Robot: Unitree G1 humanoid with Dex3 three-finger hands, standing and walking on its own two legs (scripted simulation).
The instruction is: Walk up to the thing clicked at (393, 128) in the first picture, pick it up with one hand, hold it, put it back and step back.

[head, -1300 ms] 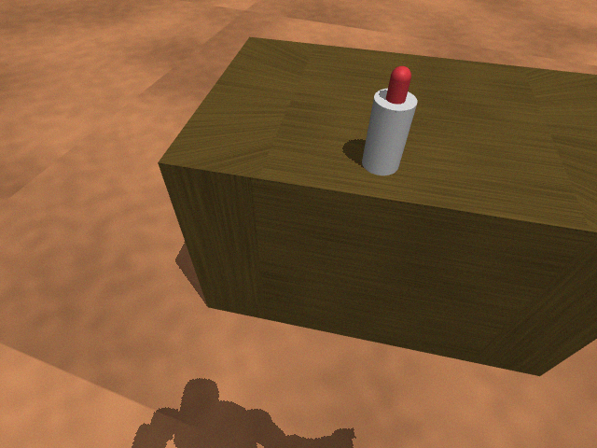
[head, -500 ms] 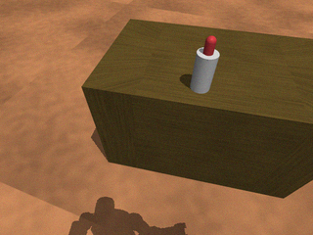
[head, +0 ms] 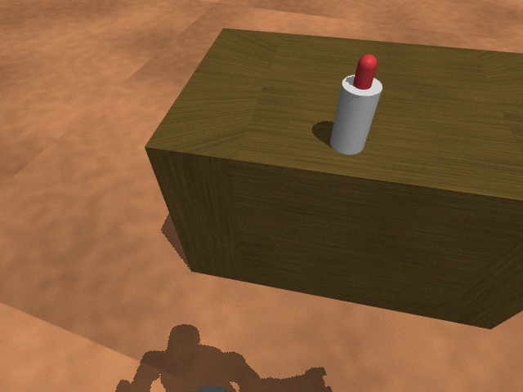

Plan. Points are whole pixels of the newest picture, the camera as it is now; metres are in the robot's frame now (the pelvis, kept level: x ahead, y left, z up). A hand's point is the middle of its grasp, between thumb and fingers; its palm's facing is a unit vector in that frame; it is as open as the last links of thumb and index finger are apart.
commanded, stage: walk up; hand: right
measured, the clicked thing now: (356, 104) +0.70 -0.19 +0.04
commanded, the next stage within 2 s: none
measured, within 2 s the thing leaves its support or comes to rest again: neither
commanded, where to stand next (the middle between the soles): +0.32 +0.09 m, yaw -9 degrees
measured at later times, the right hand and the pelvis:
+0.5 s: hand out of the picture +0.12 -0.18 -0.16, palm faces +0.10 +0.95 -0.31, open 7.4 cm; pelvis +0.14 +0.08 -0.01, yaw -6 degrees
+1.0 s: hand (345, 301) +0.31 -0.15 -0.15, palm faces +0.12 +0.90 -0.41, open 7.4 cm; pelvis +0.26 +0.13 -0.03, yaw -11 degrees
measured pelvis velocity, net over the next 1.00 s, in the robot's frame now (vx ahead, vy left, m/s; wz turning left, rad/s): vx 0.26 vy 0.13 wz -0.19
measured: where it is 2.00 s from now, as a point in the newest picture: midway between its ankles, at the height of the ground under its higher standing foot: (234, 383)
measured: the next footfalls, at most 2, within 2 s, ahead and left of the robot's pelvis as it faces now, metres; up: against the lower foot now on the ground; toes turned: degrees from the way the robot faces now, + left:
left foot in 0.12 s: +0.15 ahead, +0.18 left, +0.00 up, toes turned +2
right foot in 0.54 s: +0.26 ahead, -0.04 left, +0.00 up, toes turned -8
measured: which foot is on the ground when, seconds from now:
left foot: up 0.00-0.10, down 0.12-0.56, up 0.58-0.84, down 0.86-1.00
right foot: down 0.00-0.14, up 0.16-0.52, down 0.54-0.88, up 0.90-1.00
